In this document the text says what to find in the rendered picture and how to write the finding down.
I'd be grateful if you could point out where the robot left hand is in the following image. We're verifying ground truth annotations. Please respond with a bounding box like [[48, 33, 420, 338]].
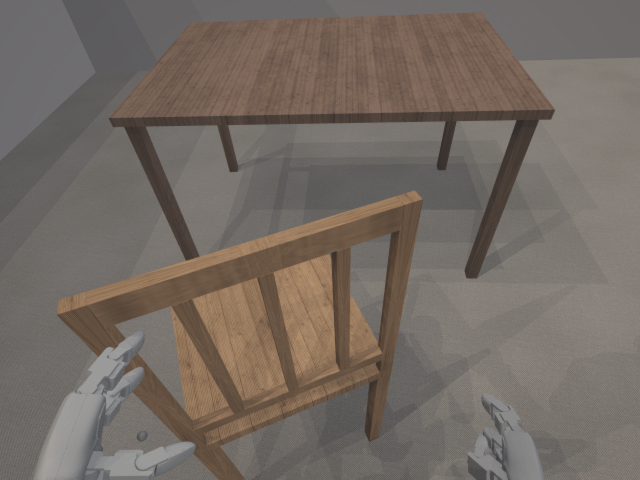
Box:
[[33, 331, 196, 480]]

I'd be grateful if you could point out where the chair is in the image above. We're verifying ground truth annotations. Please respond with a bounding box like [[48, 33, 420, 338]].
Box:
[[57, 190, 423, 480]]

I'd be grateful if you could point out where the robot right hand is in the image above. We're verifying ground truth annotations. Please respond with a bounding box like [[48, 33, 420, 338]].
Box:
[[468, 393, 545, 480]]

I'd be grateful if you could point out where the table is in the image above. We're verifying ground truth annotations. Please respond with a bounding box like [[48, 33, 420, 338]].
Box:
[[109, 12, 555, 279]]

